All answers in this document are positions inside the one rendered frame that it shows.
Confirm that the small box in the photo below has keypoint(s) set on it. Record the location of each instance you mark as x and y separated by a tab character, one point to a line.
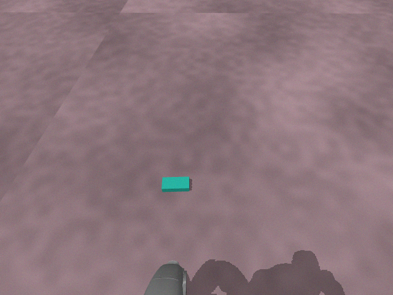
175	184

